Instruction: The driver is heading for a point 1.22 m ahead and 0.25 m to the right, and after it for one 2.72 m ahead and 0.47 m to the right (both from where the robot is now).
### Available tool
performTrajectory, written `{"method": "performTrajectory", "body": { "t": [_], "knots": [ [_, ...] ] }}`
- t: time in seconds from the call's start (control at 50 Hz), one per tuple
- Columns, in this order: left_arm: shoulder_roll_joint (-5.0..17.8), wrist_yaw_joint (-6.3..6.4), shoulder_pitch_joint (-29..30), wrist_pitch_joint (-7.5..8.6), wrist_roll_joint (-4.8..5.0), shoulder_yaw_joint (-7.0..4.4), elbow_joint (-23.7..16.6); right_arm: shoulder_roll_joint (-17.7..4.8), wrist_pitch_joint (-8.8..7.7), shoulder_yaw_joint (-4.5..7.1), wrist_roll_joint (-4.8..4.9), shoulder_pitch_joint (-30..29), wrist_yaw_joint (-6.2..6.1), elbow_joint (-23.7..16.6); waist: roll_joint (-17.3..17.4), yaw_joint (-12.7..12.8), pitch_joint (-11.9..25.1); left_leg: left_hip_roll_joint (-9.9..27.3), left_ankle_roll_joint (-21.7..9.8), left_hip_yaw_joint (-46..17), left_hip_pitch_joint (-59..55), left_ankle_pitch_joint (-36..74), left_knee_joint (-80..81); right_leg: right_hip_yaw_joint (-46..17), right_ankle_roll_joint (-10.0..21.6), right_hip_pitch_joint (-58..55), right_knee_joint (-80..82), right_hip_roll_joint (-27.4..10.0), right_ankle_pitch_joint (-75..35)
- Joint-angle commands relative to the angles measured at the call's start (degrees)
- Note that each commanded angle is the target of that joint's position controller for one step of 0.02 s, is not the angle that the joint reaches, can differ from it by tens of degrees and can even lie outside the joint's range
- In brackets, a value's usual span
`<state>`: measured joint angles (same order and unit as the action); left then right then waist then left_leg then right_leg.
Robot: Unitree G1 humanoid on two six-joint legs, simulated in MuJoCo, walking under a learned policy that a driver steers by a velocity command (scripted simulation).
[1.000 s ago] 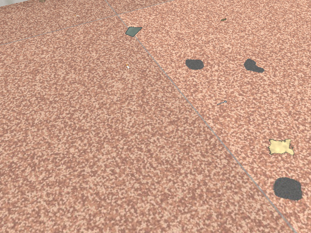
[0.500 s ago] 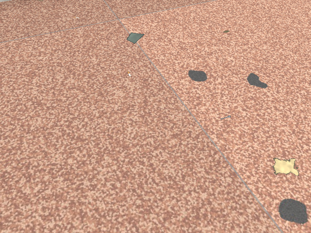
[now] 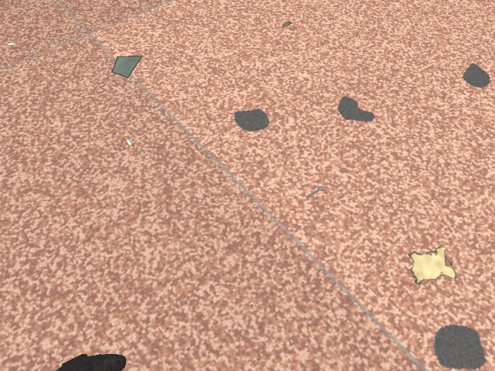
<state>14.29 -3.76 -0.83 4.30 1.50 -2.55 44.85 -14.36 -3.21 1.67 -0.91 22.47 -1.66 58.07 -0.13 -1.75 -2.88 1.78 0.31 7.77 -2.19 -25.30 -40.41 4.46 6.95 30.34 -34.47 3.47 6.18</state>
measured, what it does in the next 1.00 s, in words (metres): walks ahead, turning right: left foot, then right foot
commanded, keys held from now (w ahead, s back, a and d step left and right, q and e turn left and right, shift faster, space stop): w+e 0.72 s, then w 0.28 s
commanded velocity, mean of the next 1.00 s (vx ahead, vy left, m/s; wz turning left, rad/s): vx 0.50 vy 0.00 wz -0.50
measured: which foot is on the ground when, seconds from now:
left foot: up 0.00-0.42, down 0.44-0.98, up 1.00-1.00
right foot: down 0.00-0.46, up 0.48-0.94, down 0.96-1.00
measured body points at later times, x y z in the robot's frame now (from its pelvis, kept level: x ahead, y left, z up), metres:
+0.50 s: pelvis +0.30 +0.03 +0.01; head +0.32 +0.02 +0.46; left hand +0.41 +0.30 -0.11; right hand +0.44 -0.27 -0.06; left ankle +0.42 +0.11 -0.71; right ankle +0.13 -0.06 -0.67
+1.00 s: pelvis +0.52 -0.10 +0.01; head +0.55 -0.13 +0.46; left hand +0.84 -0.03 -0.06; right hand +0.37 -0.35 -0.12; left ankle +0.43 +0.11 -0.68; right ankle +0.56 -0.23 -0.71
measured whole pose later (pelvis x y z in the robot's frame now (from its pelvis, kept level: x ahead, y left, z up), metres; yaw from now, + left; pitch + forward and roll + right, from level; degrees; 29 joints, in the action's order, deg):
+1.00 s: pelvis +0.52 -0.10 +0.01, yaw -31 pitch +2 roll +1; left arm 14.9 -2.1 -2.8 2.8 0.6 -2.6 34.0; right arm -17.4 -3.5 3.2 0.9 21.2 0.0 51.5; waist -0.5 -3.8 -2.9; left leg 5.1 1.3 7.5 3.4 -26.3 -40.5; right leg 1.7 4.6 28.1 -34.2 0.4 7.1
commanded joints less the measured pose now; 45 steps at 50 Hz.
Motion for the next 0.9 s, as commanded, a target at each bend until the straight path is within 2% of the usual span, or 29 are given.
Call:
{"method": "performTrajectory", "body": {
  "t": [0.02,0.04,0.06,0.08,0.1,0.12,0.16,0.2,0.26,0.3,0.36,0.4,0.42,0.44,0.46,0.48,0.5,0.52,0.54,0.56,0.6,0.68,0.72,0.8,0.86,0.9],
  "knots": [
    [12.7,1.53,-21.0,-0.62,-0.45,-4.14,1.4,-7.1,-5.54,0.41,1.52,-1.0,1.98,-8.2,-8.1,9.4,23.7,-3.5,-1.2,-16.1,44.6,-3.7,-46.0,-51.5,17.7,-55.4,18.0,-22.1,14.1],
    [10.4,1.90,-18.6,-0.15,-0.83,-3.57,0.9,-9.5,-6.71,1.06,3.54,-6.4,2.20,-10.8,-5.7,8.5,15.3,-0.6,-2.7,-15.3,47.3,0.3,-43.5,-41.9,14.7,-48.2,18.7,-20.1,10.9],
    [9.1,1.61,-14.1,0.55,-0.88,-3.08,0.0,-9.0,-7.10,1.03,3.08,-8.4,1.73,-11.4,2.0,5.3,8.8,1.9,-2.8,-14.6,45.3,4.1,-37.5,-35.0,13.0,-37.3,20.1,-17.4,3.7],
    [7.5,1.57,-10.8,0.96,-1.08,-2.59,-1.1,-9.3,-6.59,1.71,1.94,-8.5,1.10,-11.2,3.7,3.0,6.6,3.8,-2.3,-14.3,41.5,5.8,-32.1,-30.1,11.7,-30.3,20.9,-15.2,-1.5],
    [7.1,1.71,-9.0,0.96,-1.51,-2.29,-2.0,-8.9,-5.72,1.88,1.27,-7.3,0.99,-11.4,2.5,1.1,5.1,4.7,-1.6,-14.4,37.7,6.4,-30.3,-27.6,11.6,-24.5,22.3,-13.4,-4.5],
    [7.4,1.90,-8.6,0.86,-1.20,-2.37,-2.3,-8.2,-4.97,1.97,0.78,-6.5,0.95,-12.0,1.5,0.0,4.2,5.1,-0.6,-14.0,36.3,6.7,-27.4,-26.4,11.7,-21.3,23.3,-12.6,-5.6],
    [8.5,2.69,-10.1,0.80,-0.70,-2.65,-2.2,-6.9,-3.88,1.78,-0.11,-8.1,0.78,-13.5,0.1,-0.3,2.7,5.3,1.8,-12.1,35.5,8.9,-21.1,-22.9,11.9,-15.8,24.6,-11.6,-8.8],
    [10.5,3.63,-12.1,0.55,-0.66,-3.28,-2.2,-6.2,-3.50,1.43,-0.48,-13.4,0.49,-15.9,-0.9,1.2,1.3,4.3,3.5,-10.7,35.7,16.1,-11.8,-20.1,10.7,-12.6,24.9,-9.5,-8.5],
    [11.1,4.23,-15.2,-0.24,-0.11,-3.60,-2.0,-4.7,-3.78,0.71,-0.04,-20.4,0.71,-18.1,-2.5,4.4,1.6,0.9,3.8,-9.8,30.9,29.0,3.5,-17.6,6.9,-11.0,22.6,-6.3,-4.4],
    [11.2,4.27,-17.7,-0.62,0.10,-3.65,-1.4,-5.2,-3.97,0.78,0.87,-23.4,1.07,-19.6,-3.7,5.9,2.4,-0.8,3.8,-10.1,28.5,32.2,7.8,-19.8,5.9,-12.5,21.3,-7.2,-1.7],
    [10.2,4.54,-19.2,-1.18,0.34,-3.47,-1.3,-8.1,-4.52,1.66,1.42,-24.3,1.77,-20.8,-5.0,5.5,3.5,-1.0,2.4,-12.9,28.1,27.8,12.5,-25.5,4.7,-19.7,15.9,-9.6,1.5],
    [10.4,4.78,-18.5,-1.53,-0.09,-3.61,-1.8,-9.5,-5.16,2.35,1.57,-21.8,2.09,-20.6,-6.6,3.4,3.9,-1.1,0.5,-12.8,24.8,22.5,14.0,-28.6,3.8,-22.2,11.8,-10.8,0.3],
    [9.3,4.76,-17.9,-1.64,-0.30,-3.24,-2.2,-10.4,-5.43,2.98,1.36,-17.2,1.91,-19.4,-6.7,0.9,5.5,-0.9,-1.1,-12.0,18.6,21.9,16.2,-28.3,2.6,-21.5,7.9,-9.1,-1.0],
    [6.3,4.47,-17.7,-1.43,-0.76,-2.14,-3.1,-12.6,-5.75,3.80,0.40,-10.2,1.57,-18.6,-4.3,-2.4,11.6,4.5,-4.3,-16.2,6.4,20.4,15.2,-25.2,0.7,-17.6,-3.3,-6.1,0.2],
    [2.5,4.28,-22.9,-0.94,-0.39,-0.99,-4.4,-17.3,-5.37,4.99,-0.66,-2.7,1.13,-18.0,7.8,-2.4,20.4,17.4,-11.3,-34.3,-14.2,14.3,16.2,-16.9,-3.4,-1.8,-22.2,1.5,14.9],
    [4.4,4.20,-26.2,-0.53,0.81,-0.75,-5.6,-16.7,-4.40,5.27,0.46,0.1,1.72,-16.1,20.0,-1.3,22.6,24.5,-15.9,-54.3,-19.4,-0.2,21.7,-14.1,-4.6,11.8,-34.6,0.8,29.1],
    [10.2,4.33,-22.9,-0.84,1.30,-2.11,-4.6,-11.0,-4.11,3.90,0.86,-3.1,1.74,-17.8,10.9,-2.5,14.8,22.1,-13.4,-49.0,-13.2,-6.6,23.4,-15.6,-5.1,15.6,-39.8,-2.7,24.3],
    [11.2,4.41,-18.2,-1.28,0.70,-2.58,-5.4,-9.0,-3.63,3.29,0.80,-5.8,1.62,-18.3,6.2,-2.7,8.9,19.4,-11.0,-39.5,-6.1,-1.4,23.8,-13.4,-5.5,15.6,-40.3,-4.6,19.3],
    [10.4,4.39,-16.2,-1.50,0.06,-2.66,-6.1,-7.9,-3.37,2.80,0.46,-8.4,1.68,-18.3,4.2,-1.5,5.1,16.6,-10.2,-32.7,0.5,6.1,25.2,-12.7,-5.9,13.9,-38.1,-6.3,15.6],
    [9.5,4.19,-15.6,-1.74,-0.14,-2.89,-6.5,-6.9,-3.29,2.43,0.16,-9.9,1.66,-18.0,5.2,-0.3,3.1,14.5,-9.6,-27.8,4.6,11.0,26.7,-12.6,-6.1,12.1,-35.6,-7.9,13.2],
    [7.0,3.74,-16.2,-2.44,0.30,-2.61,-6.9,-6.7,-3.62,2.56,0.19,-10.2,1.77,-17.3,6.9,0.8,2.2,12.5,-9.7,-20.9,8.8,16.1,29.5,-10.7,-6.4,9.0,-33.6,-9.3,11.0],
    [5.2,3.49,-12.8,-2.94,-0.13,-2.23,-9.5,-9.0,-4.04,3.62,0.48,-9.0,1.78,-15.8,4.6,0.7,1.6,13.3,-11.6,-13.3,7.5,25.6,31.7,-10.5,-7.5,12.3,-26.3,-10.3,4.6],
    [4.8,2.94,-10.8,-2.64,-0.09,-2.04,-10.2,-9.8,-3.68,3.86,0.51,-8.9,1.65,-15.3,4.2,0.2,1.5,12.7,-10.9,-9.2,6.2,28.5,31.8,-9.6,-7.5,12.0,-20.0,-10.2,-1.0],
    [2.7,1.70,-3.2,-1.64,-0.36,-0.88,-12.4,-11.2,-2.88,3.97,1.33,-5.4,1.71,-13.1,2.9,-2.6,-0.6,12.1,-10.4,-4.6,5.5,29.3,32.1,-6.0,-6.1,7.6,-7.0,-8.3,-6.7],
    [3.4,0.99,0.9,-1.29,-0.14,-0.83,-14.5,-12.6,-1.99,4.34,2.44,-2.8,1.94,-11.2,3.3,-3.0,-2.3,14.3,-10.2,-4.5,1.0,31.3,30.9,-4.6,-4.4,7.3,-1.8,-7.2,-2.7],
    [4.7,0.71,0.8,-1.18,-0.38,-1.31,-15.2,-13.7,-1.26,4.58,2.96,-2.6,1.83,-10.4,4.5,-1.3,-1.4,15.4,-9.4,-4.0,-2.1,41.4,27.2,-3.0,-2.5,4.2,0.8,-5.6,2.5]
  ]
}}
Next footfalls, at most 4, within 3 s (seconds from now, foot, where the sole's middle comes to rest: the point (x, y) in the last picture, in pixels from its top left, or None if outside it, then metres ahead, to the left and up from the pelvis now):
0.44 left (211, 366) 0.45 0.10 -0.75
0.96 right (344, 311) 0.59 -0.26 -0.75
1.50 left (304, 198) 0.97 -0.19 -0.75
1.98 right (370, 146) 1.19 -0.44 -0.75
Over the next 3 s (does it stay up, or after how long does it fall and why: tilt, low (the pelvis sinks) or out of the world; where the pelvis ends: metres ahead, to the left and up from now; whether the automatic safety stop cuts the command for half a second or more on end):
stays up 1.14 -0.31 0.03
